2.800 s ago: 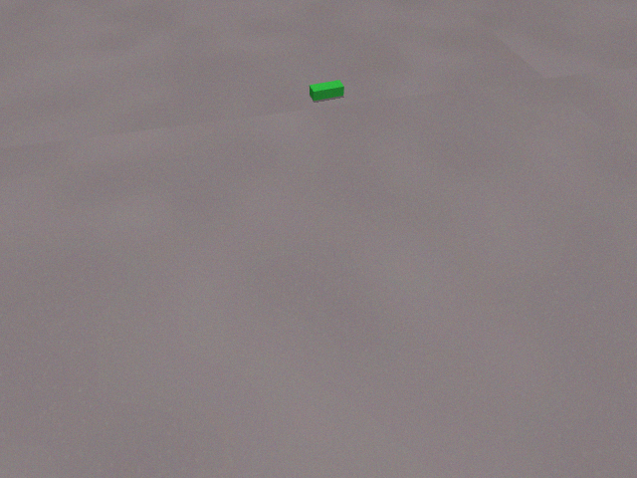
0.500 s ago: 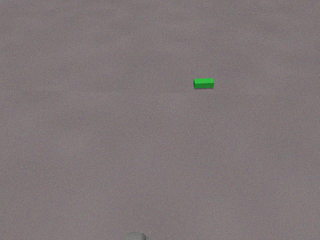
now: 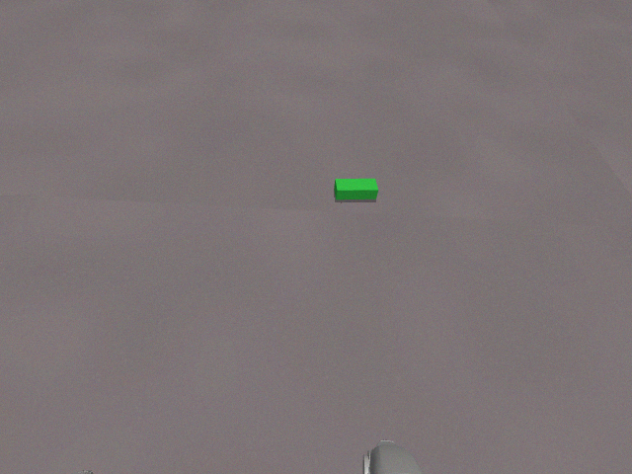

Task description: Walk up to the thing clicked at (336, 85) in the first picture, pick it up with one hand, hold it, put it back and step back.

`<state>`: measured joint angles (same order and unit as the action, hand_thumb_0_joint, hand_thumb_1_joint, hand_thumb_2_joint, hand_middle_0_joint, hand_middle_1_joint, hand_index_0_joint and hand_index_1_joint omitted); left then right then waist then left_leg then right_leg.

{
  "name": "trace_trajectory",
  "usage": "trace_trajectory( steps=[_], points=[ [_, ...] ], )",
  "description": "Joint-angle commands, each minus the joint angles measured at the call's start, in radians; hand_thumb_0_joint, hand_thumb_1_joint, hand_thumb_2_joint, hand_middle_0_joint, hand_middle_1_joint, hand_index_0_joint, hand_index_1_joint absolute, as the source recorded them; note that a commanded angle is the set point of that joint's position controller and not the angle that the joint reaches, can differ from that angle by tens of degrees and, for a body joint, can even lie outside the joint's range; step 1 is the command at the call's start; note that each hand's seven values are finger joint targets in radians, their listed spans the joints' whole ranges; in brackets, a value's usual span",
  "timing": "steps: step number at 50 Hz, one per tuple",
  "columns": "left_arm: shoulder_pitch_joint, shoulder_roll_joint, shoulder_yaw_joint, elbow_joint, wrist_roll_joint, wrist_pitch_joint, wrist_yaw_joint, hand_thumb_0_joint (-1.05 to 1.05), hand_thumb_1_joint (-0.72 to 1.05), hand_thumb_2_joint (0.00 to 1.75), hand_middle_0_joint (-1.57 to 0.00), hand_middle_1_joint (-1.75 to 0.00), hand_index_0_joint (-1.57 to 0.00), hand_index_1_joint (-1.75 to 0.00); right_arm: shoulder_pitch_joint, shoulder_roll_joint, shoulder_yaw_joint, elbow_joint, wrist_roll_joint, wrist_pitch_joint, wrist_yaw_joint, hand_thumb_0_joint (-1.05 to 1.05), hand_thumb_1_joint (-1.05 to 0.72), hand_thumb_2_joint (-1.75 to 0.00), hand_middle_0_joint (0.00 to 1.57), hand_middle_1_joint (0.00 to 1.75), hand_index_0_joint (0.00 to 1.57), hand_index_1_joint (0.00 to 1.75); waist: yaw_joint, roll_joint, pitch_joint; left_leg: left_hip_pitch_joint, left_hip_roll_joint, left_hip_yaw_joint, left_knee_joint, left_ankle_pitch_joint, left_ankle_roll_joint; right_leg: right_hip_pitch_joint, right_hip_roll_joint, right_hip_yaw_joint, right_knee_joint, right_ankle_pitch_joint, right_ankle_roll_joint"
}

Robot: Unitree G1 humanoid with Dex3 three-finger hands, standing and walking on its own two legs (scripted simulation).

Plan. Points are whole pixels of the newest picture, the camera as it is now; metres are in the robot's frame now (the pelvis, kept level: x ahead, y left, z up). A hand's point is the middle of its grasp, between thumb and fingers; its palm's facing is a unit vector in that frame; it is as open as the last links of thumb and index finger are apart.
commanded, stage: walk up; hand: left
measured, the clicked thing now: (355, 189) +1.39 -0.23 -0.74
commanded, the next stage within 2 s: none
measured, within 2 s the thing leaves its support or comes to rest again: neither
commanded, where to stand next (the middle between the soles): +0.96 -0.47 m, yaw +5 degrees
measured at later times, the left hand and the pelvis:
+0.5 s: hand (221, 394) +0.26 +0.14 -0.14, palm faces +0.04 -0.95 -0.32, open 7.4 cm; pelvis +0.24 -0.13 +0.00, yaw +2 degrees
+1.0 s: hand (293, 245) +0.55 +0.04 -0.13, palm faces -0.03 -0.92 -0.38, open 7.4 cm; pelvis +0.45 -0.25 -0.02, yaw +0 degrees
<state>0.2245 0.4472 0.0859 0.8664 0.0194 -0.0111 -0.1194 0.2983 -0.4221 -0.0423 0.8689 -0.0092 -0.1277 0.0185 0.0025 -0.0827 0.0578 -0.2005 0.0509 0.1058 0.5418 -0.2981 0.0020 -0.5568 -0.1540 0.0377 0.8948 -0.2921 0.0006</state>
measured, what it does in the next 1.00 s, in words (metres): walks ahead: right foot, then left foot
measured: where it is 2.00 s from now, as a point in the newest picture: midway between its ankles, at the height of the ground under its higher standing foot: (423, 300)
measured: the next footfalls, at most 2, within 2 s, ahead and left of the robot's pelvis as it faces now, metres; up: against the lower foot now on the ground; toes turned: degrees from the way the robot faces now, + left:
right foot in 0.14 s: +0.23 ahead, -0.22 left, +0.00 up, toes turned -5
left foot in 0.56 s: +0.42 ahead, -0.03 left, +0.00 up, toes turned +8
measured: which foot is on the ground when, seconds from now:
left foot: down 0.00-0.16, up 0.18-0.54, down 0.56-0.98, up 1.00-1.00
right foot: up 0.00-0.12, down 0.14-0.58, up 0.60-0.94, down 0.96-1.00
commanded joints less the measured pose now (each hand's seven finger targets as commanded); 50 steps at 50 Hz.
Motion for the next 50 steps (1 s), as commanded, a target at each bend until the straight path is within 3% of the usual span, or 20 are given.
trace_trajectory(
  steps=[1, 4, 6, 7, 8, 9, 11, 14, 22, 26, 27, 29, 30, 31, 34, 36, 44, 48, 49, 50],
  points=[
    [-0.061, 0.16, 0.053, -0.063, 0.001, -0.021, -0.015, 0.0, 0.9, 0.9, -0.2, -0.3, -0.2, -0.3, -0.024, -0.331, -0.105, -0.056, 0.008, -0.026, -0.016, 0.0, -0.9, -0.9, 0.2, 0.3, 0.2, 0.3, -0.012, 0.227, -0.006, -0.115, 0.215, -0.157, -0.281, -0.113, 0.182, 0.126, 0.008, -0.049, -0.21, 0.151, -0.011],
    [-0.025, 0.174, 0.07, -0.034, 0.004, -0.022, -0.017, 0.0, 0.9, 0.9, -0.2, -0.3, -0.2, -0.3, -0.076, -0.342, -0.106, -0.048, 0.003, -0.014, -0.019, 0.0, -0.9, -0.9, 0.2, 0.3, 0.2, 0.3, 0.045, 0.22, -0.028, -0.176, 0.222, -0.12, -0.197, -0.092, 0.158, 0.298, 0.039, -0.114, -0.245, 0.158, -0.014],
    [0.08, 0.22, 0.095, 0.0, 0.009, -0.032, -0.004, 0.0, 0.9, 0.9, -0.2, -0.3, -0.2, -0.3, -0.036, -0.279, -0.083, -0.035, -0.004, -0.003, -0.025, 0.0, -0.9, -0.9, 0.2, 0.3, 0.2, 0.3, 0.105, 0.068, -0.11, -0.218, 0.141, -0.022, 0.139, 0.154, 0.111, 0.525, 0.102, -0.125, -0.318, 0.029, -0.038],
    [0.228, 0.289, 0.127, 0.032, 0.02, -0.042, 0.013, 0.0, 0.9, 0.9, -0.2, -0.3, -0.2, -0.3, 0.015, -0.202, -0.056, -0.034, -0.005, 0.002, -0.026, 0.0, -0.9, -0.9, 0.2, 0.3, 0.2, 0.3, 0.176, -0.175, -0.154, -0.366, 0.054, 0.022, 0.508, 0.129, 0.073, 0.675, 0.018, 0.045, -0.431, -0.19, -0.072],
    [0.224, 0.375, 0.127, 0.008, 0.005, -0.05, 0.03, 0.0, 0.9, 0.9, -0.2, -0.3, -0.2, -0.3, 0.013, -0.161, -0.04, -0.073, 0.019, -0.002, -0.03, 0.0, -0.9, -0.9, 0.2, 0.3, 0.2, 0.3, 0.153, -0.383, -0.151, -0.606, -0.074, 0.012, 0.683, -0.214, 0.032, 0.72, -0.232, 0.511, -0.666, -0.201, -0.165],
    [0.153, 0.367, 0.12, -0.019, -0.01, -0.044, 0.036, 0.0, 0.9, 0.9, -0.2, -0.3, -0.2, -0.3, -0.056, -0.248, -0.063, -0.057, 0.008, 0.01, -0.04, 0.0, -0.9, -0.9, 0.2, 0.3, 0.2, 0.3, 0.143, -0.211, -0.12, -0.59, 0.006, -0.097, 0.767, -0.213, 0.041, 0.613, -0.269, 0.552, -0.673, -0.271, -0.225],
    [0.028, 0.285, 0.093, -0.05, -0.019, -0.042, 0.052, 0.0, 0.9, 0.9, -0.2, -0.3, -0.2, -0.3, 0.0, -0.25, -0.062, 0.004, 0.028, 0.016, -0.031, 0.0, -0.9, -0.9, 0.2, 0.3, 0.2, 0.3, 0.061, -0.079, -0.068, -0.497, 0.06, -0.147, 0.684, -0.053, 0.049, 0.465, -0.149, 0.295, -0.629, -0.206, -0.182],
    [-0.009, 0.224, 0.07, -0.07, -0.009, -0.053, 0.051, 0.0, 0.9, 0.9, -0.2, -0.3, -0.2, -0.3, 0.084, -0.233, -0.06, 0.05, 0.009, 0.023, -0.009, 0.0, -0.9, -0.9, 0.2, 0.3, 0.2, 0.3, 0.013, -0.125, -0.025, -0.387, 0.074, -0.093, 0.521, 0.008, 0.029, 0.343, -0.073, 0.112, -0.638, -0.06, -0.203],
    [0.046, 0.212, 0.06, -0.119, 0.005, -0.045, 0.037, 0.0, 0.9, 0.9, -0.2, -0.3, -0.2, -0.3, -0.04, -0.195, -0.058, -0.021, 0.003, 0.016, 0.004, 0.0, -0.9, -0.9, 0.2, 0.3, 0.2, 0.3, 0.058, -0.034, 0.003, -0.28, 0.041, -0.03, 0.141, 0.105, 0.01, 0.36, -0.08, 0.055, -0.634, -0.03, -0.215],
    [0.042, 0.204, 0.045, -0.129, 0.002, -0.034, 0.04, 0.0, 0.9, 0.9, -0.2, -0.3, -0.2, -0.3, 0.066, -0.194, -0.072, -0.005, 0.005, 0.0, -0.014, 0.0, -0.9, -0.9, 0.2, 0.3, 0.2, 0.3, -0.024, 0.058, -0.031, 0.038, -0.035, 0.018, 0.012, 0.157, 0.047, 0.263, -0.044, -0.026, -0.403, 0.265, -0.167],
    [0.066, 0.164, 0.032, -0.138, 0.001, -0.036, 0.043, 0.0, 0.9, 0.9, -0.2, -0.3, -0.2, -0.3, 0.182, -0.234, -0.086, 0.015, 0.0, -0.006, -0.029, 0.0, -0.9, -0.9, 0.2, 0.3, 0.2, 0.3, -0.076, 0.163, -0.11, 0.216, -0.011, -0.041, -0.048, 0.11, 0.08, 0.216, 0.015, -0.074, -0.166, 0.349, -0.135],
    [0.141, 0.149, 0.037, -0.141, -0.009, -0.026, 0.054, 0.0, 0.9, 0.9, -0.2, -0.3, -0.2, -0.3, 0.253, -0.39, -0.129, -0.026, -0.005, -0.006, -0.052, 0.0, -0.9, -0.9, 0.2, 0.3, 0.2, 0.3, -0.096, 0.295, -0.201, 0.428, 0.445, -0.828, -0.249, -0.129, 0.272, -0.163, 0.203, -0.031, 0.259, -0.244, -0.03],
    [0.083, 0.248, 0.051, -0.127, 0.005, -0.02, 0.063, 0.0, 0.9, 0.9, -0.2, -0.3, -0.2, -0.3, 0.219, -0.373, -0.133, -0.028, 0.03, -0.001, -0.051, 0.0, -0.9, -0.9, 0.2, 0.3, 0.2, 0.3, -0.099, 0.131, -0.16, 0.342, 0.458, -0.808, -0.257, -0.151, 0.302, -0.158, 0.135, 0.083, 0.336, -0.219, -0.038],
    [0.075, 0.238, 0.045, -0.122, -0.001, -0.02, 0.06, 0.0, 0.9, 0.9, -0.2, -0.3, -0.2, -0.3, 0.162, -0.33, -0.118, -0.041, 0.03, -0.002, -0.055, 0.0, -0.9, -0.9, 0.2, 0.3, 0.2, 0.3, -0.071, 0.091, -0.109, 0.295, 0.4, -0.649, -0.252, -0.058, 0.266, -0.168, 0.108, 0.109, 0.358, -0.138, -0.032],
    [0.124, 0.204, 0.047, -0.081, -0.005, -0.012, 0.046, 0.0, 0.9, 0.9, -0.2, -0.3, -0.2, -0.3, 0.05, -0.266, -0.085, -0.058, 0.021, -0.011, -0.052, 0.0, -0.9, -0.9, 0.2, 0.3, 0.2, 0.3, -0.002, 0.148, -0.005, 0.058, 0.289, -0.308, -0.248, 0.104, 0.213, -0.078, 0.035, 0.079, 0.248, -0.055, -0.009],
    [0.106, 0.171, 0.047, -0.077, -0.001, -0.004, 0.027, 0.0, 0.9, 0.9, -0.2, -0.3, -0.2, -0.3, 0.045, -0.274, -0.086, -0.062, 0.007, -0.016, -0.045, 0.0, -0.9, -0.9, 0.2, 0.3, 0.2, 0.3, -0.003, 0.188, 0.008, -0.023, 0.256, -0.205, -0.25, 0.169, 0.214, -0.013, 0.021, 0.039, 0.145, -0.043, 0.009],
    [-0.011, 0.154, 0.055, -0.074, 0.0, -0.002, -0.008, 0.0, 0.9, 0.9, -0.2, -0.3, -0.2, -0.3, -0.004, -0.335, -0.1, -0.053, 0.003, -0.012, -0.028, 0.0, -0.9, -0.9, 0.2, 0.3, 0.2, 0.3, 0.002, 0.252, -0.024, -0.103, 0.212, -0.104, -0.218, -0.022, 0.164, 0.192, 0.037, -0.095, -0.211, 0.123, -0.009],
    [0.161, 0.235, 0.099, -0.006, 0.011, -0.024, 0.015, 0.0, 0.9, 0.9, -0.2, -0.3, -0.2, -0.3, 0.024, -0.251, -0.071, -0.042, -0.006, 0.017, -0.036, 0.0, -0.9, -0.9, 0.2, 0.3, 0.2, 0.3, 0.108, -0.025, -0.119, -0.212, 0.122, 0.0, 0.298, 0.107, 0.105, 0.539, 0.111, -0.118, -0.368, -0.03, -0.035],
    [0.249, 0.336, 0.125, -0.002, 0.024, -0.035, 0.033, 0.0, 0.9, 0.9, -0.2, -0.3, -0.2, -0.3, 0.054, -0.147, -0.036, -0.065, 0.006, 0.019, -0.035, 0.0, -0.9, -0.9, 0.2, 0.3, 0.2, 0.3, 0.146, -0.325, -0.123, -0.443, -0.005, 0.024, 0.592, -0.117, 0.053, 0.626, -0.108, 0.252, -0.549, -0.216, -0.102],
    [0.211, 0.369, 0.117, -0.028, 0.0, -0.037, 0.042, 0.0, 0.9, 0.9, -0.2, -0.3, -0.2, -0.3, -0.011, -0.212, -0.052, -0.085, 0.017, 0.026, -0.046, 0.0, -0.9, -0.9, 0.2, 0.3, 0.2, 0.3, 0.14, -0.308, -0.098, -0.581, -0.038, -0.037, 0.702, -0.246, 0.037, 0.607, -0.245, 0.53, -0.675, -0.245, -0.21]
  ],
)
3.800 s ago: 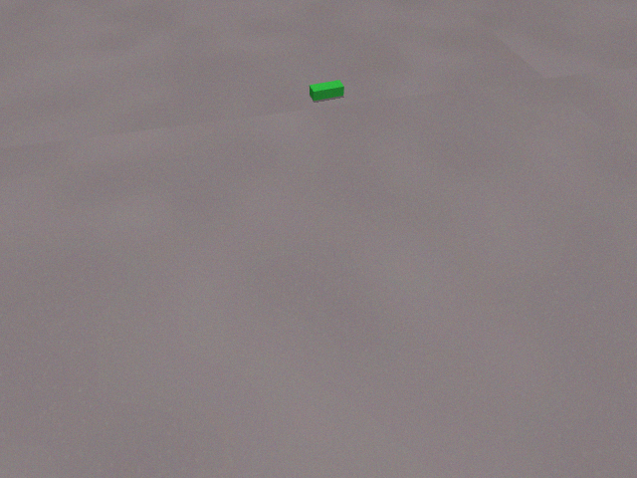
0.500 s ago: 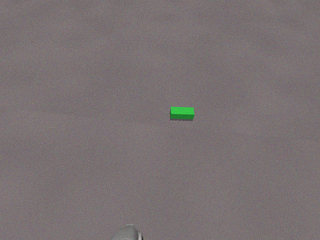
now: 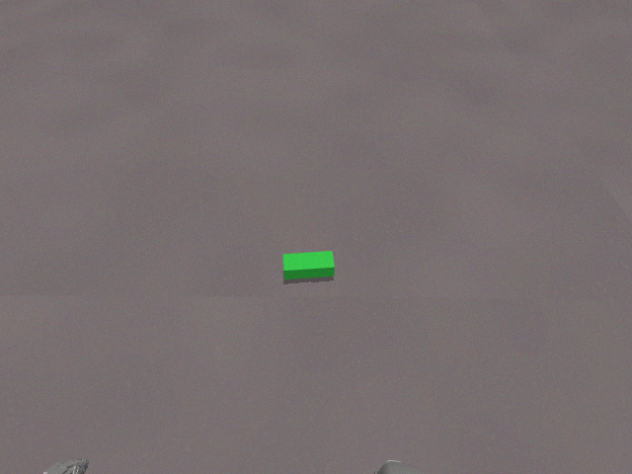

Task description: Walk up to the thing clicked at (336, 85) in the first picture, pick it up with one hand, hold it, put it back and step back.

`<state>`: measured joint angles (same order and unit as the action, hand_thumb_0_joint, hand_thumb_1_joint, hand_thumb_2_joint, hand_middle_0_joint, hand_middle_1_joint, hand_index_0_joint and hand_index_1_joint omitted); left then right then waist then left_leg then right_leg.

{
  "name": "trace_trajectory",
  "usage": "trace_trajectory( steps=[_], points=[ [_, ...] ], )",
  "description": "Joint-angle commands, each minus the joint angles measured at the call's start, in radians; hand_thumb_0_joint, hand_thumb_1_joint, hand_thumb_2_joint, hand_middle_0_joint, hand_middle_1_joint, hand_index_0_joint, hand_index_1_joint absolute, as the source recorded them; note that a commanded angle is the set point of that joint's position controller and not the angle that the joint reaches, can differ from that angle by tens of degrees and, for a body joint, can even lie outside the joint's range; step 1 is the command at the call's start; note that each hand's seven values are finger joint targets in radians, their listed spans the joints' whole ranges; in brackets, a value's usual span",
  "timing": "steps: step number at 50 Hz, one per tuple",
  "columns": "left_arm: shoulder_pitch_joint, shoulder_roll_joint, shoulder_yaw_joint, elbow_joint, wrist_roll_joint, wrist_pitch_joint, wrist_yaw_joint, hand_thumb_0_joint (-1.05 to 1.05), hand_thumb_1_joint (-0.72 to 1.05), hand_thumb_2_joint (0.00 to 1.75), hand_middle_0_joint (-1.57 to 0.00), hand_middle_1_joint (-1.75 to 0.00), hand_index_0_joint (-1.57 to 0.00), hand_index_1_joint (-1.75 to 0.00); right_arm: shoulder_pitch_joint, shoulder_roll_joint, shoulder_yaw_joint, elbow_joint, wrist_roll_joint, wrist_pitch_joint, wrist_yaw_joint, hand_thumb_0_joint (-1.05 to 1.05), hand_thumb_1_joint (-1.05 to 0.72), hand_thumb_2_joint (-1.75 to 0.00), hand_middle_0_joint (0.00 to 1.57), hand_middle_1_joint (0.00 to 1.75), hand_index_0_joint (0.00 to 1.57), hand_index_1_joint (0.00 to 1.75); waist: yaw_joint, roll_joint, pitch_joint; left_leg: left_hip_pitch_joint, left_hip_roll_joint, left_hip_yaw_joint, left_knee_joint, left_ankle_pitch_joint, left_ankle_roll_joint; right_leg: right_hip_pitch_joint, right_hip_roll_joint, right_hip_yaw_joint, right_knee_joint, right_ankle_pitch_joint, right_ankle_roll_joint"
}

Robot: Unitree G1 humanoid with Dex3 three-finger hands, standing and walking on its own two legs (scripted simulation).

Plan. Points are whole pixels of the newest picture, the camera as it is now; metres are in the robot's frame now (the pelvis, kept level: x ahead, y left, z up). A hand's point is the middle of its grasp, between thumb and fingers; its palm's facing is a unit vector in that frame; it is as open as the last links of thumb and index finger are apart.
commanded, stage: walk up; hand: left
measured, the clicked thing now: (308, 265) +0.94 +0.02 -0.72
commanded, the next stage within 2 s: none
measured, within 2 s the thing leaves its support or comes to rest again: neither
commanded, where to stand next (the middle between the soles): +0.51 -0.22 m, yaw +4 degrees
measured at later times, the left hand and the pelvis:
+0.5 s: hand (188, 438) +0.21 +0.19 -0.14, palm faces -0.03 -0.96 -0.29, open 7.4 cm; pelvis +0.16 -0.08 +0.01, yaw +1 degrees
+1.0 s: hand (279, 325) +0.37 +0.06 -0.11, palm faces +0.05 -0.92 -0.38, open 7.4 cm; pelvis +0.33 -0.21 +0.02, yaw +2 degrees
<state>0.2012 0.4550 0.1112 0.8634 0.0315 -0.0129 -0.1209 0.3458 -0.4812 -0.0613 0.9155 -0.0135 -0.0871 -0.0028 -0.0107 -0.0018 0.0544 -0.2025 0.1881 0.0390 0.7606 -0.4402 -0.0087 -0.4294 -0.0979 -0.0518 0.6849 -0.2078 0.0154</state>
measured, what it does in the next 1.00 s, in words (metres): walks ahead: left foot, then right foot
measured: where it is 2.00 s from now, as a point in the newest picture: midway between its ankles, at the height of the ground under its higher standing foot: (392, 394)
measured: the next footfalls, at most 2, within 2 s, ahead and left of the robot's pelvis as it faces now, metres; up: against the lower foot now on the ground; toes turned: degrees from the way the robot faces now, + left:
left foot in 0.34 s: +0.25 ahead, +0.04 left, +0.00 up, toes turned +7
right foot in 0.74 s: +0.38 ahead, -0.32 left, +0.00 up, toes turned -4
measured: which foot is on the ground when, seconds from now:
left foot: up 0.00-0.32, down 0.34-0.76, up 0.78-1.00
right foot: down 0.00-0.36, up 0.38-0.72, down 0.74-1.00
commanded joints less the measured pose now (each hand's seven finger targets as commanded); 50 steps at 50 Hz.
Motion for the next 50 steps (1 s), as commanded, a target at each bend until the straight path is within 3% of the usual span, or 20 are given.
trace_trajectory(
  steps=[1, 4, 6, 11, 13, 15, 16, 17, 18, 19, 24, 32, 34, 36, 37, 38, 39, 41, 43, 50],
  points=[
    [0.175, 0.337, 0.084, -0.051, -0.023, -0.031, 0.048, 0.0, 0.9, 0.9, -0.2, -0.3, -0.2, -0.3, -0.097, -0.191, -0.041, -0.111, 0.019, -0.01, -0.029, 0.0, -0.9, -0.9, 0.2, 0.3, 0.2, 0.3, 0.132, -0.248, -0.038, -0.547, -0.113, -0.074, 0.517, -0.054, 0.053, 0.356, -0.307, 0.574, -0.458, -0.347, -0.243],
    [0.064, 0.24, 0.052, -0.08, -0.023, -0.036, 0.063, 0.0, 0.9, 0.9, -0.2, -0.3, -0.2, -0.3, 0.015, -0.183, -0.038, -0.035, 0.026, -0.013, -0.011, 0.0, -0.9, -0.9, 0.2, 0.3, 0.2, 0.3, 0.042, -0.212, -0.013, -0.426, -0.067, -0.062, 0.36, 0.065, 0.054, 0.248, -0.18, 0.296, -0.391, -0.18, -0.226],
    [0.057, 0.216, 0.041, -0.097, -0.014, -0.041, 0.061, 0.0, 0.9, 0.9, -0.2, -0.3, -0.2, -0.3, 0.032, -0.168, -0.037, -0.022, 0.013, -0.014, 0.005, 0.0, -0.9, -0.9, 0.2, 0.3, 0.2, 0.3, 0.04, -0.197, -0.008, -0.348, -0.086, -0.013, 0.226, 0.062, 0.04, 0.191, -0.141, 0.203, -0.386, -0.11, -0.24],
    [0.078, 0.215, 0.032, -0.139, -0.004, -0.039, 0.053, 0.0, 0.9, 0.9, -0.2, -0.3, -0.2, -0.3, -0.021, -0.143, -0.038, -0.059, 0.007, -0.021, 0.014, 0.0, -0.9, -0.9, 0.2, 0.3, 0.2, 0.3, 0.067, -0.167, -0.029, -0.26, -0.111, 0.029, -0.013, 0.132, 0.03, 0.186, -0.177, 0.2, -0.393, -0.164, -0.265],
    [0.057, 0.215, 0.026, -0.152, -0.006, -0.032, 0.051, 0.0, 0.9, 0.9, -0.2, -0.3, -0.2, -0.3, -0.006, -0.141, -0.044, -0.06, 0.009, -0.028, 0.009, 0.0, -0.9, -0.9, 0.2, 0.3, 0.2, 0.3, 0.049, -0.125, -0.028, -0.176, -0.129, 0.045, -0.093, 0.188, 0.034, 0.154, -0.159, 0.17, -0.361, -0.199, -0.249],
    [0.004, 0.2, 0.011, -0.171, -0.006, -0.023, 0.047, 0.0, 0.9, 0.9, -0.2, -0.3, -0.2, -0.3, 0.093, -0.153, -0.06, -0.032, 0.006, -0.038, -0.001, 0.0, -0.9, -0.9, 0.2, 0.3, 0.2, 0.3, -0.029, -0.054, -0.029, 0.066, -0.153, 0.048, -0.174, 0.262, 0.052, -0.014, -0.128, 0.114, -0.241, -0.277, -0.209],
    [0.023, 0.158, -0.005, -0.177, -0.004, -0.02, 0.046, 0.0, 0.9, 0.9, -0.2, -0.3, -0.2, -0.3, 0.158, -0.196, -0.077, -0.015, 0.002, -0.046, -0.012, 0.0, -0.9, -0.9, 0.2, 0.3, 0.2, 0.3, -0.068, 0.048, -0.057, 0.252, -0.136, -0.028, -0.216, 0.176, 0.086, -0.149, -0.066, 0.057, -0.058, -0.199, -0.171],
    [0.05, 0.093, -0.019, -0.187, -0.01, -0.023, 0.044, 0.0, 0.9, 0.9, -0.2, -0.3, -0.2, -0.3, 0.224, -0.283, -0.102, -0.021, -0.013, -0.051, -0.026, 0.0, -0.9, -0.9, 0.2, 0.3, 0.2, 0.3, -0.098, 0.249, -0.095, 0.359, 0.086, -0.404, -0.39, -0.106, 0.166, -0.314, 0.058, -0.038, 0.258, -0.21, -0.104],
    [0.081, 0.135, 0.001, -0.168, -0.009, -0.01, 0.052, 0.0, 0.9, 0.9, -0.2, -0.3, -0.2, -0.3, 0.208, -0.324, -0.105, -0.065, -0.01, -0.05, -0.035, 0.0, -0.9, -0.9, 0.2, 0.3, 0.2, 0.3, -0.081, 0.178, -0.073, 0.286, 0.268, -0.764, -0.536, -0.278, 0.245, -0.389, 0.099, 0.062, 0.436, -0.304, -0.059],
    [0.073, 0.227, 0.019, -0.153, -0.003, -0.003, 0.059, 0.0, 0.9, 0.9, -0.2, -0.3, -0.2, -0.3, 0.158, -0.324, -0.103, -0.073, 0.022, -0.045, -0.033, 0.0, -0.9, -0.9, 0.2, 0.3, 0.2, 0.3, -0.063, 0.068, -0.018, 0.188, 0.305, -0.764, -0.555, -0.285, 0.293, -0.368, 0.045, 0.16, 0.49, -0.288, -0.054],
    [0.147, 0.2, 0.028, -0.079, -0.001, 0.003, 0.04, 0.0, 0.9, 0.9, -0.2, -0.3, -0.2, -0.3, 0.01, -0.238, -0.071, -0.092, 0.01, -0.05, -0.026, 0.0, -0.9, -0.9, 0.2, 0.3, 0.2, 0.3, 0.019, 0.113, 0.015, -0.028, 0.128, -0.264, -0.485, 0.027, 0.237, -0.193, -0.042, 0.125, 0.37, -0.132, -0.007],
    [0.014, 0.156, 0.025, -0.082, -0.011, 0.0, 0.013, 0.0, 0.9, 0.9, -0.2, -0.3, -0.2, -0.3, -0.017, -0.285, -0.085, -0.09, 0.0, -0.042, -0.007, 0.0, -0.9, -0.9, 0.2, 0.3, 0.2, 0.3, -0.003, 0.184, 0.003, -0.097, 0.065, -0.103, -0.437, 0.011, 0.193, -0.009, -0.021, 0.015, 0.026, -0.026, -0.015],
    [0.074, 0.16, 0.031, -0.05, -0.01, -0.007, 0.018, 0.0, 0.9, 0.9, -0.2, -0.3, -0.2, -0.3, -0.055, -0.287, -0.083, -0.092, -0.001, -0.031, -0.007, 0.0, -0.9, -0.9, 0.2, 0.3, 0.2, 0.3, 0.045, 0.171, -0.028, -0.155, 0.075, -0.081, -0.355, 0.062, 0.179, 0.153, 0.008, -0.043, -0.031, -0.018, -0.029],
    [0.2, 0.211, 0.057, 0.001, -0.005, -0.024, 0.034, 0.0, 0.9, 0.9, -0.2, -0.3, -0.2, -0.3, -0.02, -0.198, -0.053, -0.084, -0.012, -0.015, -0.01, 0.0, -0.9, -0.9, 0.2, 0.3, 0.2, 0.3, 0.105, -0.05, -0.084, -0.256, -0.019, 0.012, -0.013, 0.111, 0.136, 0.374, 0.067, -0.038, -0.108, -0.114, -0.035],
    [0.304, 0.29, 0.082, 0.016, 0.007, -0.036, 0.05, 0.0, 0.9, 0.9, -0.2, -0.3, -0.2, -0.3, 0.003, -0.112, -0.024, -0.099, -0.004, -0.014, -0.008, 0.0, -0.9, -0.9, 0.2, 0.3, 0.2, 0.3, 0.16, -0.296, -0.1, -0.405, -0.105, 0.07, 0.327, 0.132, 0.087, 0.475, -0.08, 0.222, -0.272, -0.338, -0.091],
    [0.283, 0.358, 0.078, -0.014, -0.005, -0.044, 0.062, 0.0, 0.9, 0.9, -0.2, -0.3, -0.2, -0.3, -0.045, -0.109, -0.02, -0.132, 0.019, -0.014, -0.016, 0.0, -0.9, -0.9, 0.2, 0.3, 0.2, 0.3, 0.153, -0.428, -0.069, -0.615, -0.222, 0.026, 0.449, -0.095, 0.048, 0.468, -0.288, 0.649, -0.476, -0.357, -0.201],
    [0.203, 0.351, 0.07, -0.042, -0.019, -0.041, 0.064, 0.0, 0.9, 0.9, -0.2, -0.3, -0.2, -0.3, -0.093, -0.189, -0.044, -0.117, 0.003, -0.005, -0.029, 0.0, -0.9, -0.9, 0.2, 0.3, 0.2, 0.3, 0.127, -0.25, 0.005, -0.568, -0.131, -0.104, 0.5, -0.087, 0.044, 0.304, -0.336, 0.663, -0.479, -0.399, -0.249],
    [0.094, 0.267, 0.045, -0.059, -0.032, -0.042, 0.077, 0.0, 0.9, 0.9, -0.2, -0.3, -0.2, -0.3, 0.005, -0.193, -0.043, -0.047, 0.027, -0.003, -0.012, 0.0, -0.9, -0.9, 0.2, 0.3, 0.2, 0.3, 0.04, -0.146, 0.011, -0.48, -0.099, -0.111, 0.431, 0.057, 0.05, 0.26, -0.204, 0.398, -0.413, -0.318, -0.21],
    [0.079, 0.228, 0.035, -0.063, -0.029, -0.051, 0.081, 0.0, 0.9, 0.9, -0.2, -0.3, -0.2, -0.3, 0.07, -0.175, -0.041, -0.011, 0.019, -0.004, -0.002, 0.0, -0.9, -0.9, 0.2, 0.3, 0.2, 0.3, 0.022, -0.219, -0.012, -0.407, -0.086, -0.069, 0.332, 0.113, 0.044, 0.23, -0.157, 0.255, -0.389, -0.169, -0.218],
    [0.15, 0.213, 0.026, -0.095, -0.021, -0.066, 0.082, 0.0, 0.9, 0.9, -0.2, -0.3, -0.2, -0.3, -0.074, -0.118, -0.03, -0.089, 0.0, -0.007, 0.035, 0.0, -0.9, -0.9, 0.2, 0.3, 0.2, 0.3, 0.074, -0.139, 0.005, -0.343, -0.105, -0.015, -0.005, 0.173, 0.027, 0.27, -0.207, 0.187, -0.371, 0.061, -0.262]
  ],
)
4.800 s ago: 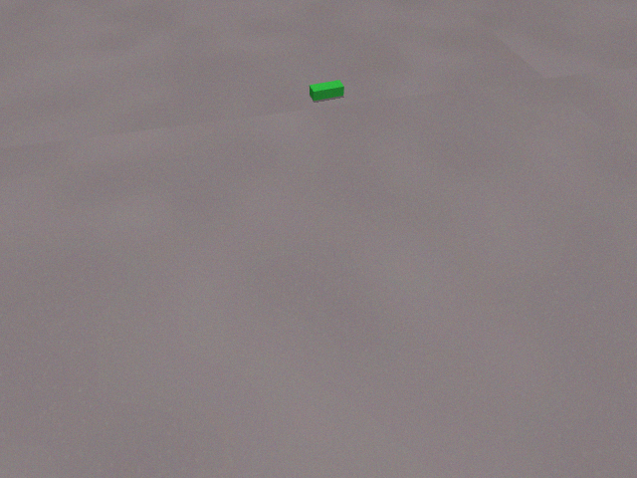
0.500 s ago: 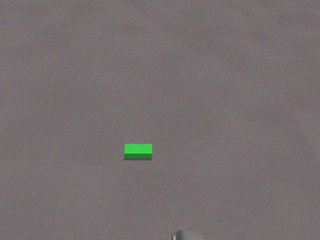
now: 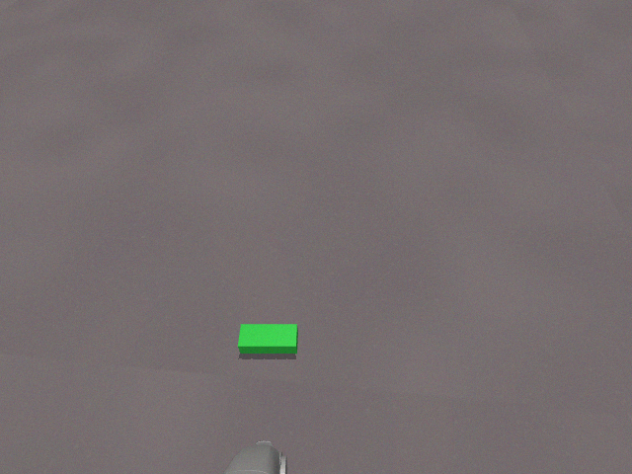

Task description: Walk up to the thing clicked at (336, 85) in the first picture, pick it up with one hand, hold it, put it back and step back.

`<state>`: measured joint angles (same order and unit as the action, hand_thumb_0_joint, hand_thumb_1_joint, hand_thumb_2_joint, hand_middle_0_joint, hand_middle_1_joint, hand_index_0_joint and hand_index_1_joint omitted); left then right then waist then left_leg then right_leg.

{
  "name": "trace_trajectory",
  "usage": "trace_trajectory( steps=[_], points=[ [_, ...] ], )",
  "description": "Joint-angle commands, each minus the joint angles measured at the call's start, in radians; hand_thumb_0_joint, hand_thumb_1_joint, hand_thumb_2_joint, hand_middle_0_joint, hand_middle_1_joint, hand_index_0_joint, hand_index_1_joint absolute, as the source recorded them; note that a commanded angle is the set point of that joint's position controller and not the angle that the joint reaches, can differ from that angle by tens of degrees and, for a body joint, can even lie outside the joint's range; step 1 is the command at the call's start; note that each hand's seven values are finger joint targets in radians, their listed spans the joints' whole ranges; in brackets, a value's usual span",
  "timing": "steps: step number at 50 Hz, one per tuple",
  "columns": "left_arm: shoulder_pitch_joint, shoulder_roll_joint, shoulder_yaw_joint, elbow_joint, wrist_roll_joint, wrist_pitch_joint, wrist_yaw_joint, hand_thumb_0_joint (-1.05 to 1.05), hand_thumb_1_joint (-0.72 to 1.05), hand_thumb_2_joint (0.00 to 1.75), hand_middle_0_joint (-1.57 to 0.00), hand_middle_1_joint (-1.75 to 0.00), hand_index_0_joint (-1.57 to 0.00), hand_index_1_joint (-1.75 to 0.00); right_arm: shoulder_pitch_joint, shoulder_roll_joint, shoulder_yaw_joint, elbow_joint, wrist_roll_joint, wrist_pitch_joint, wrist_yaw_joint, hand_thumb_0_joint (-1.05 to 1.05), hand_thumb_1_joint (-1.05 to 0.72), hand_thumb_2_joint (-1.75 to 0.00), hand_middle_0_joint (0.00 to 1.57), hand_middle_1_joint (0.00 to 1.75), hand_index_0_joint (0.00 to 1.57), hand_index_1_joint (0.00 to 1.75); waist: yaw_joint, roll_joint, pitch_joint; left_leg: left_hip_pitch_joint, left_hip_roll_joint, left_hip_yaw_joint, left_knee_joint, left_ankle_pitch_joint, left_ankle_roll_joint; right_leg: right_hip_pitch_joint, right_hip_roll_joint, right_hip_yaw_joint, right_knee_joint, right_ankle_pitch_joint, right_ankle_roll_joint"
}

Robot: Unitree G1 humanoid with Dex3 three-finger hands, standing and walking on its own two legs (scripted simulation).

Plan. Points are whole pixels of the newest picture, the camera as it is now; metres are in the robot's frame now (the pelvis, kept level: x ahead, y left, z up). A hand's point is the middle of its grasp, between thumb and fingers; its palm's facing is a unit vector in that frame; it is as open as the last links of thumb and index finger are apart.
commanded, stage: walk up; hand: left
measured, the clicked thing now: (268, 338) +0.62 +0.21 -0.74
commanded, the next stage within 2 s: none
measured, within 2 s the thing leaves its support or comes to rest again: neither
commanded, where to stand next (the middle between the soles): +0.18 -0.01 m, yaw +2 degrees
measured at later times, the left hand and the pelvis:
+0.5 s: hand out of the picture +0.15 +0.24 -0.16, palm faces +0.03 -0.90 -0.43, open 7.4 cm; pelvis +0.10 -0.04 -0.02, yaw +3 degrees
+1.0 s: hand (147, 472) +0.15 +0.26 -0.16, palm faces +0.07 -0.92 -0.39, open 7.4 cm; pelvis +0.11 -0.02 -0.01, yaw +6 degrees
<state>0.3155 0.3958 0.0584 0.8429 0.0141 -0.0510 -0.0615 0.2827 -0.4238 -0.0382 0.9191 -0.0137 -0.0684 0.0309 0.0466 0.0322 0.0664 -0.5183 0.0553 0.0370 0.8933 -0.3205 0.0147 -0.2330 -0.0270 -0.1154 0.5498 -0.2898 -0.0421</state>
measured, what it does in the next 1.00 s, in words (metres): walks ahead: left foot, then right foot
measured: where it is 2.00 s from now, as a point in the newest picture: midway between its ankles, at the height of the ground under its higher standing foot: outside the picture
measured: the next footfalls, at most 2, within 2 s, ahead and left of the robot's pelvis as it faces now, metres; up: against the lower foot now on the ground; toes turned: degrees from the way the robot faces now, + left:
left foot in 0.16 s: +0.18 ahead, +0.10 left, +0.00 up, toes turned +5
right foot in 0.46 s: +0.21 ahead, -0.16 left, +0.00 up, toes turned +4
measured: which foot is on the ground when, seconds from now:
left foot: up 0.00-0.14, down 0.16-0.48, up 0.50-0.72, down 0.74-1.00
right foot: down 0.00-0.18, up 0.20-0.44, down 0.46-1.00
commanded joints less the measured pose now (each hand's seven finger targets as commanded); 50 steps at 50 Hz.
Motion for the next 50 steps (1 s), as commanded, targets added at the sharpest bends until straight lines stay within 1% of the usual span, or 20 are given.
trace_trajectory(
  steps=[1, 6, 7, 9, 14, 18, 21, 22, 23, 24, 25, 29, 32, 36, 37, 38, 39, 43, 46, 50],
  points=[
    [0.034, 0.274, 0.073, -0.076, -0.004, -0.028, 0.024, 0.0, 0.9, 0.9, -0.2, -0.3, -0.2, -0.3, -0.013, -0.169, -0.055, -0.096, 0.0, -0.027, 0.001, 0.0, -0.9, -0.9, 0.2, 0.3, 0.2, 0.3, 0.013, -0.163, -0.019, 0.004, 0.017, -0.003, -0.166, 0.075, 0.007, 0.077, -0.276, 0.234, -0.215, 0.187, -0.195],
    [-0.025, 0.231, 0.026, -0.088, -0.018, -0.014, 0.041, 0.0, 0.9, 0.9, -0.2, -0.3, -0.2, -0.3, 0.075, -0.164, -0.064, -0.072, 0.002, -0.029, -0.018, 0.0, -0.9, -0.9, 0.2, 0.3, 0.2, 0.3, -0.084, -0.056, -0.082, 0.395, -0.06, 0.033, -0.349, 0.223, 0.059, -0.088, -0.199, 0.089, 0.066, 0.413, -0.095],
    [-0.008, 0.195, 0.011, -0.09, -0.024, -0.015, 0.044, 0.0, 0.9, 0.9, -0.2, -0.3, -0.2, -0.3, 0.124, -0.215, -0.082, -0.069, -0.005, -0.03, -0.028, 0.0, -0.9, -0.9, 0.2, 0.3, 0.2, 0.3, -0.112, 0.044, -0.127, 0.514, 0.021, -0.094, -0.392, 0.209, 0.106, -0.169, -0.131, 0.037, 0.247, 0.378, -0.043],
    [0.051, 0.225, 0.03, -0.08, -0.023, 0.0, 0.055, 0.0, 0.9, 0.9, -0.2, -0.3, -0.2, -0.3, 0.165, -0.337, -0.114, -0.11, 0.02, -0.027, -0.032, 0.0, -0.9, -0.9, 0.2, 0.3, 0.2, 0.3, -0.119, 0.139, -0.179, 0.609, 0.384, -0.674, -0.55, 0.173, 0.334, -0.4, 0.014, 0.076, 0.608, -0.299, 0.014],
    [0.078, 0.216, 0.028, -0.006, -0.015, 0.009, 0.052, 0.0, 0.9, 0.9, -0.2, -0.3, -0.2, -0.3, -0.006, -0.236, -0.075, -0.124, 0.015, -0.013, -0.038, 0.0, -0.9, -0.9, 0.2, 0.3, 0.2, 0.3, -0.033, 0.109, -0.05, 0.278, 0.197, -0.243, -0.519, 0.246, 0.215, -0.261, -0.07, 0.127, 0.429, -0.167, 0.019],
    [0.06, 0.177, 0.027, 0.033, -0.017, -0.003, 0.066, 0.0, 0.9, 0.9, -0.2, -0.3, -0.2, -0.3, -0.084, -0.208, -0.053, -0.131, -0.002, 0.018, -0.031, 0.0, -0.9, -0.9, 0.2, 0.3, 0.2, 0.3, -0.036, 0.152, -0.061, 0.125, 0.149, -0.142, -0.429, 0.371, 0.203, -0.073, -0.02, 0.064, 0.219, -0.024, 0.045],
    [0.078, 0.208, 0.04, 0.063, -0.007, -0.012, 0.086, 0.0, 0.9, 0.9, -0.2, -0.3, -0.2, -0.3, -0.144, -0.182, -0.047, -0.144, 0.009, 0.058, -0.021, 0.0, -0.9, -0.9, 0.2, 0.3, 0.2, 0.3, 0.001, 0.101, -0.101, 0.039, 0.086, -0.111, -0.286, 0.113, 0.132, 0.072, 0.018, 0.047, 0.074, 0.102, 0.035],
    [0.079, 0.232, 0.046, 0.061, 0.001, -0.018, 0.093, 0.0, 0.9, 0.9, -0.2, -0.3, -0.2, -0.3, -0.139, -0.146, -0.038, -0.14, 0.009, 0.071, -0.022, 0.0, -0.9, -0.9, 0.2, 0.3, 0.2, 0.3, 0.012, 0.006, -0.091, -0.006, 0.048, -0.084, -0.182, -0.021, 0.1, 0.076, -0.044, 0.144, -0.027, 0.048, 0.018],
    [0.048, 0.313, 0.059, 0.041, 0.019, -0.031, 0.101, 0.0, 0.9, 0.9, -0.2, -0.3, -0.2, -0.3, -0.111, -0.084, -0.022, -0.146, 0.012, 0.079, -0.02, 0.0, -0.9, -0.9, 0.2, 0.3, 0.2, 0.3, -0.008, -0.212, -0.062, -0.086, -0.055, -0.045, -0.002, -0.141, 0.037, 0.038, -0.283, 0.495, -0.198, 0.006, -0.049],
    [-0.021, 0.397, 0.071, 0.027, 0.008, -0.025, 0.106, 0.0, 0.9, 0.9, -0.2, -0.3, -0.2, -0.3, -0.133, -0.154, -0.046, -0.137, 0.0, 0.091, -0.033, 0.0, -0.9, -0.9, 0.2, 0.3, 0.2, 0.3, -0.003, -0.234, -0.044, -0.038, -0.041, -0.114, 0.122, -0.264, 0.021, -0.112, -0.436, 0.666, -0.258, -0.048, -0.192],
    [-0.069, 0.385, 0.072, 0.014, 0.009, -0.024, 0.109, 0.0, 0.9, 0.9, -0.2, -0.3, -0.2, -0.3, -0.133, -0.197, -0.062, -0.117, -0.001, 0.098, -0.034, 0.0, -0.9, -0.9, 0.2, 0.3, 0.2, 0.3, -0.019, -0.186, -0.017, -0.045, -0.008, -0.158, 0.184, -0.238, 0.017, -0.117, -0.431, 0.65, -0.241, -0.056, -0.227],
    [-0.095, 0.315, 0.061, 0.019, 0.014, -0.022, 0.109, 0.0, 0.9, 0.9, -0.2, -0.3, -0.2, -0.3, -0.056, -0.193, -0.072, -0.05, -0.001, 0.094, -0.021, 0.0, -0.9, -0.9, 0.2, 0.3, 0.2, 0.3, -0.036, -0.203, -0.078, -0.011, -0.008, -0.106, 0.132, -0.153, 0.008, -0.026, -0.273, 0.386, -0.117, 0.055, -0.149],
    [-0.078, 0.313, 0.061, 0.024, 0.024, -0.014, 0.104, 0.0, 0.9, 0.9, -0.2, -0.3, -0.2, -0.3, -0.101, -0.175, -0.067, -0.043, -0.005, 0.091, -0.012, 0.0, -0.9, -0.9, 0.2, 0.3, 0.2, 0.3, -0.005, -0.251, -0.093, 0.045, -0.019, -0.049, -0.024, -0.206, 0.002, -0.017, -0.25, 0.348, -0.097, 0.037, -0.15],
    [-0.157, 0.267, 0.031, 0.013, 0.003, 0.009, 0.09, 0.0, 0.9, 0.9, -0.2, -0.3, -0.2, -0.3, -0.023, -0.166, -0.066, 0.03, -0.006, 0.066, -0.021, 0.0, -0.9, -0.9, 0.2, 0.3, 0.2, 0.3, -0.067, -0.189, -0.129, 0.328, -0.071, 0.012, -0.357, -0.027, 0.011, -0.173, -0.192, 0.251, 0.044, 0.002, -0.089],
    [-0.145, 0.216, 0.012, 0.016, -0.004, 0.014, 0.088, 0.0, 0.9, 0.9, -0.2, -0.3, -0.2, -0.3, -0.001, -0.206, -0.076, 0.039, -0.018, 0.058, -0.029, 0.0, -0.9, -0.9, 0.2, 0.3, 0.2, 0.3, -0.081, -0.067, -0.14, 0.395, 0.007, -0.133, -0.444, -0.072, 0.038, -0.259, -0.15, 0.199, 0.156, -0.042, -0.035],
    [-0.161, 0.156, -0.005, 0.015, -0.016, 0.016, 0.088, 0.0, 0.9, 0.9, -0.2, -0.3, -0.2, -0.3, -0.077, -0.282, -0.079, 0.013, -0.018, 0.052, -0.029, 0.0, -0.9, -0.9, 0.2, 0.3, 0.2, 0.3, -0.066, 0.163, -0.098, 0.313, 0.217, -0.481, -0.555, -0.223, 0.13, -0.352, -0.005, 0.074, 0.253, -0.201, 0.032],
    [-0.186, 0.241, 0.022, 0.041, -0.006, 0.016, 0.099, 0.0, 0.9, 0.9, -0.2, -0.3, -0.2, -0.3, -0.127, -0.323, -0.087, -0.002, -0.005, 0.054, -0.024, 0.0, -0.9, -0.9, 0.2, 0.3, 0.2, 0.3, -0.073, 0.134, -0.047, 0.171, 0.284, -0.529, -0.568, -0.25, 0.224, -0.267, -0.027, 0.121, 0.314, -0.296, 0.025],
    [-0.07, 0.205, 0.014, 0.132, -0.015, -0.015, 0.092, 0.0, 0.9, 0.9, -0.2, -0.3, -0.2, -0.3, -0.221, -0.193, -0.033, 0.007, 0.01, 0.048, -0.023, 0.0, -0.9, -0.9, 0.2, 0.3, 0.2, 0.3, 0.018, 0.07, -0.085, 0.144, 0.095, -0.174, -0.327, 0.251, 0.079, 0.047, -0.026, 0.119, -0.023, 0.118, 0.017],
    [-0.201, 0.286, 0.015, 0.109, -0.006, -0.014, 0.086, 0.0, 0.9, 0.9, -0.2, -0.3, -0.2, -0.3, -0.128, -0.166, -0.03, 0.051, 0.01, 0.056, -0.029, 0.0, -0.9, -0.9, 0.2, 0.3, 0.2, 0.3, -0.073, -0.068, -0.099, 0.222, 0.006, -0.102, -0.325, -0.031, 0.026, -0.048, -0.185, 0.342, -0.083, 0.05, -0.066],
    [-0.214, 0.214, -0.016, 0.146, -0.016, -0.003, 0.079, 0.0, 0.9, 0.9, -0.2, -0.3, -0.2, -0.3, -0.205, -0.194, -0.027, 0.078, 0.007, 0.048, -0.025, 0.0, -0.9, -0.9, 0.2, 0.3, 0.2, 0.3, -0.031, -0.003, -0.059, 0.206, 0.094, -0.207, -0.477, -0.017, 0.072, -0.032, -0.046, 0.167, -0.03, 0.031, 0.008]
  ],
)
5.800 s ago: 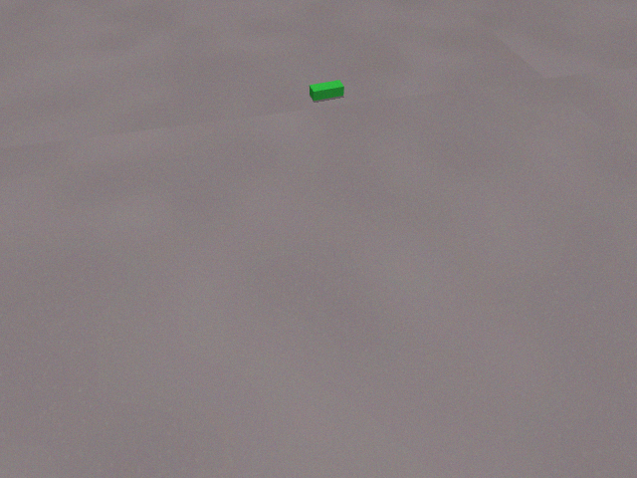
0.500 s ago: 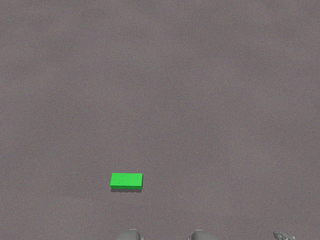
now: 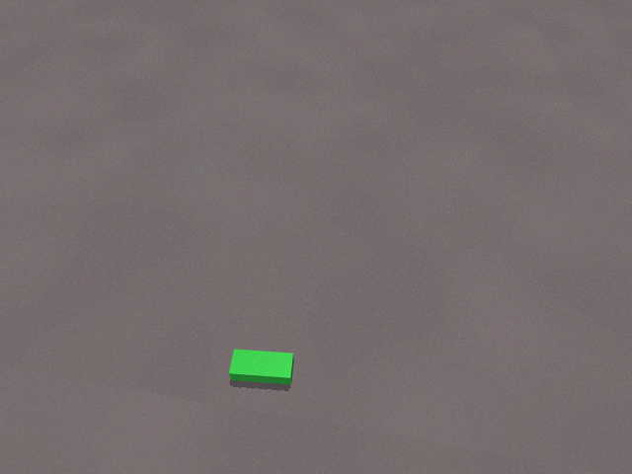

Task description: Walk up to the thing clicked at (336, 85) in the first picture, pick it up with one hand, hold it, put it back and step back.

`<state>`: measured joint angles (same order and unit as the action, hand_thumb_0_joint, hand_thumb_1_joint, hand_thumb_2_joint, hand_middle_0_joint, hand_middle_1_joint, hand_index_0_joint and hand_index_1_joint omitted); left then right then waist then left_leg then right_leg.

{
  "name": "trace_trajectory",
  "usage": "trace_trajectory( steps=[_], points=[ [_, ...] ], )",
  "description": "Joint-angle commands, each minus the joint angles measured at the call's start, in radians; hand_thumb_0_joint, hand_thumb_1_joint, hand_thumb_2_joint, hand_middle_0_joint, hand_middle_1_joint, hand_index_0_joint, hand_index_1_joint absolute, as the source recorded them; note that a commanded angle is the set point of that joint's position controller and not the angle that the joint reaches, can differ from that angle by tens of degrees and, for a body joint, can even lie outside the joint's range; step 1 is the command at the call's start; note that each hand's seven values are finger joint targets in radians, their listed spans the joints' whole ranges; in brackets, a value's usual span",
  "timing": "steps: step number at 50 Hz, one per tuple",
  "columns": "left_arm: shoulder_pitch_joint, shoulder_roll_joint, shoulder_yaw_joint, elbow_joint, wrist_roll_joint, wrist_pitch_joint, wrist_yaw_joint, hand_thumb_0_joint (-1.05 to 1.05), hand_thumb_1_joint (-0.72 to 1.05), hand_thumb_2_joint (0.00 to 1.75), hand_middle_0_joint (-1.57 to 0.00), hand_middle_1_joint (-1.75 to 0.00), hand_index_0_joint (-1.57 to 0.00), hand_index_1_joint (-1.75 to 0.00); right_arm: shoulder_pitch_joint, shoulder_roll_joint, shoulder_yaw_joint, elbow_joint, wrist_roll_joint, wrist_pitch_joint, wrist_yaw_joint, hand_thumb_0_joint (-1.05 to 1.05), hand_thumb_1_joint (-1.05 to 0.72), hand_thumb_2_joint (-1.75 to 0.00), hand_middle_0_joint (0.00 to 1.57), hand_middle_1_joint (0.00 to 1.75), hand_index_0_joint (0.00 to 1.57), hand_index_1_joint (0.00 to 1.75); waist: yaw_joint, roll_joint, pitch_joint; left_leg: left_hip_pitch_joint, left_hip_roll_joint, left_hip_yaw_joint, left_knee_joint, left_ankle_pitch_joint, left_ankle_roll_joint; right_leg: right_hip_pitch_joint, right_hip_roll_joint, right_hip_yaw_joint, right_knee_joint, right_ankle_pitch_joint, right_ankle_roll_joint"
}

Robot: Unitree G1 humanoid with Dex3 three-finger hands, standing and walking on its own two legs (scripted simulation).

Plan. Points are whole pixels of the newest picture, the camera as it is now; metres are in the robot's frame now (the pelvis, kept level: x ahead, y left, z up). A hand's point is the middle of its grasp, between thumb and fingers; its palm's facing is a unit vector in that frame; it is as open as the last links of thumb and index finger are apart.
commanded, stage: walk up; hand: left
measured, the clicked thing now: (262, 366) +0.53 +0.17 -0.73
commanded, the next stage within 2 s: none
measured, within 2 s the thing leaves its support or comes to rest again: neither
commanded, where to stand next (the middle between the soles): +0.07 +0.00 m, yaw -3 degrees
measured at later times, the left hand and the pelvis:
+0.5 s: hand out of the picture +0.11 +0.26 -0.13, palm faces -0.04 -0.93 -0.37, open 7.4 cm; pelvis +0.02 +0.00 +0.02, yaw -2 degrees
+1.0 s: hand out of the picture +0.12 +0.25 -0.13, palm faces -0.07 -0.93 -0.37, open 7.4 cm; pelvis +0.02 +0.00 +0.02, yaw -3 degrees
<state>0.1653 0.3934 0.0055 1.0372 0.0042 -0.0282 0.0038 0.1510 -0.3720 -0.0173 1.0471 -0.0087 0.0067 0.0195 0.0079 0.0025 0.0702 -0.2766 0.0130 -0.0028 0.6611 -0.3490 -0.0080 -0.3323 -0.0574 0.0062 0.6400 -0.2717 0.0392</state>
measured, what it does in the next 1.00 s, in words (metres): stands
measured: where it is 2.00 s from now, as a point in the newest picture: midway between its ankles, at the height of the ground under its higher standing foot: outside the picture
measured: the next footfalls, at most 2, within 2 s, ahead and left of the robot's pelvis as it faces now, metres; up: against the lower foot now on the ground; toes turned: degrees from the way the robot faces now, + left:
left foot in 1.34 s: +0.13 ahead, +0.18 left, +0.00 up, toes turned -2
right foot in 1.82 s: +0.05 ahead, -0.15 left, +0.00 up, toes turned -7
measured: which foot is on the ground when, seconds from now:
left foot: down 0.00-1.00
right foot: down 0.00-1.00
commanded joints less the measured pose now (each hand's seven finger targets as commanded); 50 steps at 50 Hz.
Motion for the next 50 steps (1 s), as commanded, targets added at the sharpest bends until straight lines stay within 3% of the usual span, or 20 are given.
trace_trajectory(
  steps=[1, 5, 9, 14, 19, 26, 50],
  points=[
    [-0.059, 0.214, 0.035, -0.033, -0.006, -0.027, 0.012, 0.0, 0.9, 0.9, -0.2, -0.3, -0.2, -0.3, -0.079, -0.242, -0.043, -0.046, 0.005, -0.028, -0.012, 0.0, -0.9, -0.9, 0.2, 0.3, 0.2, 0.3, 0.012, 0.025, -0.064, -0.045, 0.138, -0.166, -0.256, 0.022, 0.092, 0.101, -0.012, 0.046, -0.135, 0.018, -0.072],
    [-0.062, 0.214, 0.032, -0.001, -0.009, -0.028, 0.011, 0.0, 0.9, 0.9, -0.2, -0.3, -0.2, -0.3, -0.115, -0.232, -0.038, -0.024, 0.004, -0.029, -0.014, 0.0, -0.9, -0.9, 0.2, 0.3, 0.2, 0.3, 0.012, 0.046, -0.07, -0.011, 0.113, -0.116, -0.275, 0.058, 0.066, 0.135, -0.038, 0.061, -0.182, 0.123, -0.071],
    [-0.089, 0.208, 0.029, 0.021, -0.009, -0.034, 0.012, 0.0, 0.9, 0.9, -0.2, -0.3, -0.2, -0.3, -0.116, -0.219, -0.037, 0.0, 0.01, -0.028, -0.015, 0.0, -0.9, -0.9, 0.2, 0.3, 0.2, 0.3, 0.0, 0.02, -0.117, 0.078, 0.106, -0.079, -0.257, 0.208, 0.055, 0.162, -0.062, 0.07, -0.216, 0.255, -0.067],
    [-0.107, 0.202, 0.026, 0.039, -0.005, -0.033, 0.013, 0.0, 0.9, 0.9, -0.2, -0.3, -0.2, -0.3, -0.134, -0.214, -0.042, 0.012, 0.012, -0.023, -0.015, 0.0, -0.9, -0.9, 0.2, 0.3, 0.2, 0.3, -0.006, -0.003, -0.152, 0.146, 0.106, -0.055, -0.265, 0.269, 0.051, 0.182, -0.073, 0.069, -0.244, 0.315, -0.064],
    [-0.124, 0.193, 0.024, 0.045, -0.004, -0.028, 0.013, 0.0, 0.9, 0.9, -0.2, -0.3, -0.2, -0.3, -0.15, -0.21, -0.046, 0.022, 0.01, -0.019, -0.015, 0.0, -0.9, -0.9, 0.2, 0.3, 0.2, 0.3, -0.008, -0.006, -0.146, 0.165, 0.108, -0.044, -0.295, 0.277, 0.045, 0.188, -0.073, 0.066, -0.259, 0.316, -0.058],
    [-0.135, 0.188, 0.025, 0.046, 0.001, -0.02, 0.012, 0.0, 0.9, 0.9, -0.2, -0.3, -0.2, -0.3, -0.165, -0.211, -0.048, 0.023, 0.005, -0.016, -0.012, 0.0, -0.9, -0.9, 0.2, 0.3, 0.2, 0.3, -0.005, 0.0, -0.109, 0.153, 0.109, -0.04, -0.345, 0.212, 0.042, 0.183, -0.062, 0.066, -0.287, 0.245, -0.046],
    [-0.13, 0.18, 0.037, 0.031, 0.008, -0.012, 0.013, 0.0, 0.9, 0.9, -0.2, -0.3, -0.2, -0.3, -0.115, -0.202, -0.052, 0.015, 0.0, -0.016, -0.014, 0.0, -0.9, -0.9, 0.2, 0.3, 0.2, 0.3, -0.011, -0.02, -0.103, 0.171, 0.105, -0.021, -0.366, 0.197, 0.038, 0.202, -0.057, 0.076, -0.295, 0.261, -0.046]
  ],
)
